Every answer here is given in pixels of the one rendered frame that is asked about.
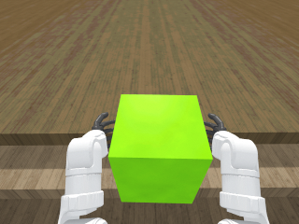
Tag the carton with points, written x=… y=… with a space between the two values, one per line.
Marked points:
x=159 y=151

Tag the robot right forearm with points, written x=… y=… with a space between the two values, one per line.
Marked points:
x=240 y=184

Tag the robot left forearm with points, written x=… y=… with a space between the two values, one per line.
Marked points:
x=83 y=183

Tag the left robot hand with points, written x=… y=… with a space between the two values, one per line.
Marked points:
x=99 y=125

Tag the right robot hand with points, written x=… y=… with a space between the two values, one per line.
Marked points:
x=216 y=128

